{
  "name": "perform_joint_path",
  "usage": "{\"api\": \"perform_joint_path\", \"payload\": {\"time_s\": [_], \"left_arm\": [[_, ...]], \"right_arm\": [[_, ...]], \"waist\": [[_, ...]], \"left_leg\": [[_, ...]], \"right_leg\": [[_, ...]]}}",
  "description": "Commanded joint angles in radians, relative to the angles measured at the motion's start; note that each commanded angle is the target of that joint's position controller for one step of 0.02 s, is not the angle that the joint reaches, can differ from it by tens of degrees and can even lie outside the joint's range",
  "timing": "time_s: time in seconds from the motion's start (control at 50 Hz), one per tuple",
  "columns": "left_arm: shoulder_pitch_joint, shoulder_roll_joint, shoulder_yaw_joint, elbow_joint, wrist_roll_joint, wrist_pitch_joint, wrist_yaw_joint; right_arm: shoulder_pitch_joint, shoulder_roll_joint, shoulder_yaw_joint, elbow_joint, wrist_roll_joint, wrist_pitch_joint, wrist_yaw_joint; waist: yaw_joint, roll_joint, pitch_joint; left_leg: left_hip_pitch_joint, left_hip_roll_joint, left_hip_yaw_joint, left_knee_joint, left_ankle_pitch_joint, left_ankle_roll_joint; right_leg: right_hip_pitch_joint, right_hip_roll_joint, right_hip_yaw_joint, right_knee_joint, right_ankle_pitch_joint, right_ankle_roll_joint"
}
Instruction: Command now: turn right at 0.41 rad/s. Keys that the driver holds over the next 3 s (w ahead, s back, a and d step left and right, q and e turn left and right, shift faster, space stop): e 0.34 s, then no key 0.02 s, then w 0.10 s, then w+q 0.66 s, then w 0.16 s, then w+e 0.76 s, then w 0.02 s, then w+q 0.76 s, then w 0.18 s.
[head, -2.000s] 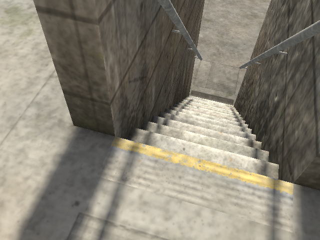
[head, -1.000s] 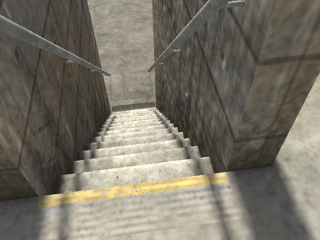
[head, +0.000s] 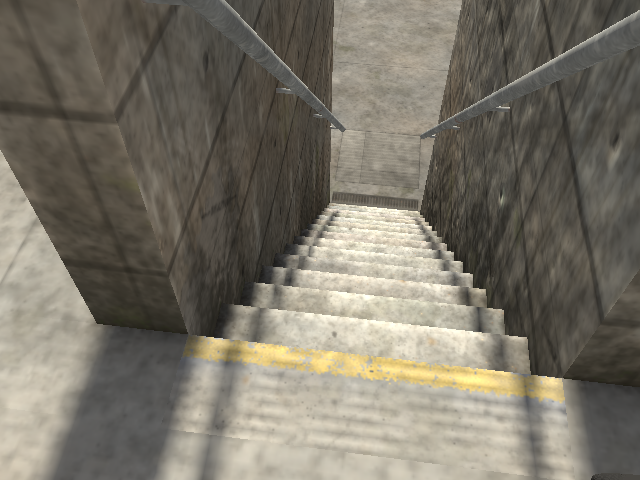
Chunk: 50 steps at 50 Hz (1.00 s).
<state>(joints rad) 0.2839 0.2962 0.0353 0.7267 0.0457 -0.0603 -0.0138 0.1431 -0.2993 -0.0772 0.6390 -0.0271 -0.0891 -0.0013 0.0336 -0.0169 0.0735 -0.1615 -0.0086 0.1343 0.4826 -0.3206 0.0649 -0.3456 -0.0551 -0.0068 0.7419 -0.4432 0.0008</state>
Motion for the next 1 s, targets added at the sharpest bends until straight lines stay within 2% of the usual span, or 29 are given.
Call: {"api": "perform_joint_path", "payload": {"time_s": [0.02, 0.08, 0.14, 0.16, 0.18, 0.2, 0.22, 0.24, 0.26, 0.28, 0.3, 0.32, 0.36, 0.4, 0.46, 0.52, 0.58, 0.62, 0.7, 0.72, 0.74, 0.76, 0.78, 0.8, 0.82, 0.88, 0.92, 0.94, 1.0], "left_arm": [[-0.053, 0.072, 0.016, -0.094, 0.027, -0.007, 0.003], [-0.083, 0.042, 0.009, -0.086, 0.003, 0.001, -0.057], [-0.062, 0.087, 0.024, -0.085, -0.028, -0.003, -0.096], [-0.089, 0.100, 0.034, -0.102, -0.039, -0.014, -0.096], [-0.088, 0.135, 0.047, -0.115, -0.040, -0.023, -0.089], [-0.037, 0.262, 0.080, -0.131, -0.046, -0.030, -0.060], [0.072, 0.314, 0.099, -0.138, -0.025, -0.030, -0.049], [0.106, 0.260, 0.100, -0.096, 0.012, -0.059, -0.032], [0.078, 0.226, 0.097, -0.082, 0.006, -0.075, -0.028], [0.028, 0.202, 0.089, -0.102, -0.013, -0.072, -0.027], [-0.024, 0.172, 0.080, -0.104, -0.032, -0.070, -0.026], [-0.072, 0.176, 0.078, -0.125, -0.031, -0.063, -0.024], [-0.165, 0.169, 0.073, -0.161, -0.011, -0.062, -0.018], [-0.143, 0.164, 0.074, -0.166, 0.002, -0.059, -0.023], [-0.047, 0.144, 0.071, -0.139, -0.005, -0.069, -0.022], [0.025, 0.131, 0.067, -0.122, -0.008, -0.065, -0.015], [0.019, 0.123, 0.055, -0.113, -0.011, -0.054, -0.002], [-0.019, 0.128, 0.046, -0.109, -0.001, -0.048, 0.005], [-0.081, 0.126, 0.024, -0.081, -0.004, -0.035, 0.007], [-0.072, 0.137, 0.025, -0.061, 0.007, -0.035, 0.008], [-0.062, 0.130, 0.021, -0.049, 0.021, -0.034, 0.005], [-0.032, 0.058, 0.006, -0.055, 0.045, -0.032, 0.010], [-0.032, -0.015, -0.021, -0.119, 0.057, -0.048, 0.000], [-0.138, 0.030, -0.013, -0.117, 0.054, -0.053, -0.013], [-0.194, 0.020, -0.016, -0.119, 0.036, -0.056, 0.004], [-0.120, 0.028, -0.021, -0.079, 0.075, -0.050, 0.021], [-0.116, 0.042, -0.013, -0.079, 0.043, -0.037, 0.012], [-0.142, 0.058, -0.007, -0.082, 0.040, -0.030, 0.005], [-0.240, -0.019, -0.037, -0.095, 0.031, 0.018, -0.021]], "right_arm": [[-0.006, -0.133, -0.046, -0.062, -0.013, -0.018, -0.041], [-0.006, -0.190, -0.064, -0.048, -0.029, -0.014, -0.050], [-0.025, -0.220, -0.071, -0.050, -0.023, 0.009, -0.042], [-0.013, -0.200, -0.067, -0.042, -0.016, 0.015, -0.033], [0.022, -0.162, -0.053, -0.033, -0.020, 0.023, -0.026], [0.121, -0.072, -0.029, -0.075, -0.023, 0.025, -0.029], [0.085, -0.067, -0.011, -0.102, -0.048, 0.013, -0.035], [0.009, -0.094, -0.014, -0.094, -0.035, 0.011, -0.029], [-0.019, -0.126, -0.023, -0.087, -0.029, 0.005, -0.037], [0.034, -0.184, -0.041, -0.063, -0.036, 0.000, -0.043], [0.042, -0.183, -0.038, -0.051, -0.039, 0.005, -0.043], [0.067, -0.161, -0.025, -0.044, -0.047, 0.012, -0.041], [0.138, -0.139, -0.013, -0.006, -0.029, 0.036, -0.024], [0.208, -0.137, -0.007, 0.039, -0.038, 0.059, 0.001], [0.152, -0.104, 0.020, 0.039, -0.047, 0.072, 0.021], [0.083, -0.077, 0.041, 0.028, -0.045, 0.052, 0.030], [0.063, -0.067, 0.049, 0.015, -0.052, 0.025, 0.039], [0.074, -0.068, 0.049, 0.010, -0.052, 0.007, 0.054], [0.121, -0.070, 0.049, 0.026, 0.002, -0.042, 0.070], [0.114, -0.074, 0.048, 0.014, 0.008, -0.049, 0.068], [0.165, -0.083, 0.042, 0.020, -0.006, -0.059, 0.063], [0.256, -0.124, 0.028, 0.041, -0.024, -0.069, 0.055], [0.363, -0.206, 0.008, 0.038, -0.020, -0.069, 0.041], [0.482, -0.148, 0.013, 0.077, -0.054, -0.070, 0.046], [0.435, -0.135, 0.007, 0.087, -0.062, -0.075, 0.052], [0.291, 0.006, 0.054, 0.060, -0.029, -0.050, 0.052], [0.232, -0.015, 0.045, 0.042, -0.025, -0.043, 0.057], [0.239, -0.045, 0.039, 0.041, -0.037, -0.041, 0.064], [0.292, -0.094, 0.021, 0.077, -0.044, -0.043, 0.097]], "waist": [[-0.027, 0.081, -0.036], [-0.044, 0.108, -0.065], [-0.017, 0.089, -0.077], [-0.022, 0.100, -0.104], [-0.019, 0.049, -0.141], [-0.064, -0.166, -0.277], [0.027, -0.164, -0.325], [0.054, -0.089, -0.186], [0.038, -0.082, -0.132], [0.003, -0.113, -0.133], [-0.027, -0.102, -0.109], [-0.065, -0.093, -0.103], [-0.101, -0.100, -0.138], [-0.084, -0.078, -0.133], [-0.004, -0.093, -0.070], [0.071, -0.072, -0.072], [0.081, -0.095, -0.062], [0.057, -0.103, -0.045], [-0.024, -0.067, -0.050], [-0.029, -0.067, -0.055], [-0.059, -0.031, -0.068], [-0.059, 0.084, -0.132], [-0.107, 0.262, -0.231], [-0.185, 0.155, -0.085], [-0.162, 0.068, 0.001], [-0.074, 0.051, -0.029], [-0.039, 0.078, -0.054], [-0.046, 0.056, -0.069], [-0.056, 0.049, -0.077]], "left_leg": [[0.147, 0.352, -0.246, -0.268, 0.438, 0.219], [0.153, 0.300, -0.129, -0.236, 0.485, 0.162], [0.107, 0.299, -0.084, -0.173, 0.380, 0.135], [0.065, 0.279, -0.061, -0.128, 0.308, 0.108], [0.030, 0.241, -0.012, -0.061, 0.214, 0.055], [-0.100, 0.093, 0.125, 0.174, -0.003, -0.078], [-0.311, -0.014, -0.013, 0.321, -0.377, -0.140], [-0.411, 0.032, -0.144, 0.404, -0.373, -0.134], [-0.439, 0.060, -0.158, 0.485, -0.333, -0.129], [-0.421, 0.064, -0.167, 0.530, -0.313, -0.125], [-0.380, 0.077, -0.187, 0.540, -0.266, -0.113], [-0.324, 0.075, -0.191, 0.525, -0.204, -0.113], [-0.258, 0.038, -0.173, 0.539, -0.076, -0.134], [-0.220, 0.053, -0.153, 0.518, 0.017, -0.158], [-0.345, 0.071, -0.151, 0.423, -0.017, -0.162], [-0.481, 0.091, -0.159, 0.296, -0.035, -0.128], [-0.463, 0.073, -0.124, 0.225, -0.043, -0.077], [-0.377, 0.053, -0.098, 0.181, -0.008, -0.038], [-0.126, 0.005, -0.067, 0.040, 0.148, 0.020], [-0.064, -0.002, -0.082, 0.015, 0.184, 0.033], [0.008, 0.010, -0.106, 0.000, 0.177, 0.050], [0.113, 0.071, -0.220, -0.023, 0.202, 0.125], [0.423, 0.304, -0.735, -0.150, 0.179, 0.378], [0.442, 0.324, -0.870, -0.246, -0.092, 0.344], [0.379, 0.319, -0.790, -0.238, -0.189, 0.284], [0.196, 0.237, -0.626, -0.251, 0.018, 0.242], [0.086, 0.198, -0.526, -0.276, 0.247, 0.252], [0.063, 0.186, -0.483, -0.265, 0.403, 0.255], [-0.027, 0.137, -0.386, -0.226, 0.562, 0.242]], "right_leg": [[-0.139, -0.047, 0.023, 0.072, -0.085, 0.000], [-0.054, 0.000, -0.029, -0.049, 0.090, 0.006], [0.069, 0.039, -0.041, -0.267, 0.309, -0.036], [0.149, 0.075, -0.049, -0.305, 0.394, -0.069], [0.237, 0.053, -0.028, -0.358, 0.505, -0.121], [0.464, -0.162, 0.241, -0.323, 1.043, -0.336], [0.624, -0.323, 0.520, -0.386, 1.054, -0.488], [0.543, -0.296, 0.451, -0.409, 0.919, -0.411], [0.486, -0.232, 0.359, -0.419, 0.831, -0.346], [0.416, -0.228, 0.342, -0.436, 0.844, -0.344], [0.328, -0.213, 0.313, -0.464, 0.808, -0.316], [0.239, -0.191, 0.296, -0.497, 0.771, -0.302], [0.164, -0.152, 0.252, -0.498, 0.774, -0.289], [0.114, -0.119, 0.233, -0.549, 0.456, -0.272], [0.184, -0.142, 0.336, -0.564, 0.036, -0.244], [0.338, -0.206, 0.410, -0.521, -0.049, -0.256], [0.311, -0.217, 0.403, -0.528, -0.088, -0.259], [0.228, -0.216, 0.367, -0.538, -0.088, -0.254], [0.101, -0.189, 0.256, -0.478, -0.056, -0.226], [0.091, -0.178, 0.237, -0.441, -0.038, -0.211], [0.074, -0.141, 0.193, -0.337, -0.023, -0.188], [0.049, -0.043, 0.098, -0.110, 0.014, -0.125], [-0.281, 0.141, 0.013, 0.186, -0.083, -0.010], [-0.536, 0.114, 0.145, 0.359, -0.096, -0.016], [-0.633, 0.053, 0.160, 0.450, -0.007, -0.020], [-0.531, -0.024, 0.132, 0.434, 0.147, -0.030], [-0.450, -0.035, 0.098, 0.332, 0.213, -0.003], [-0.415, -0.028, 0.070, 0.259, 0.262, 0.022], [-0.294, 0.010, -0.002, 0.079, 0.366, 0.068]]}}
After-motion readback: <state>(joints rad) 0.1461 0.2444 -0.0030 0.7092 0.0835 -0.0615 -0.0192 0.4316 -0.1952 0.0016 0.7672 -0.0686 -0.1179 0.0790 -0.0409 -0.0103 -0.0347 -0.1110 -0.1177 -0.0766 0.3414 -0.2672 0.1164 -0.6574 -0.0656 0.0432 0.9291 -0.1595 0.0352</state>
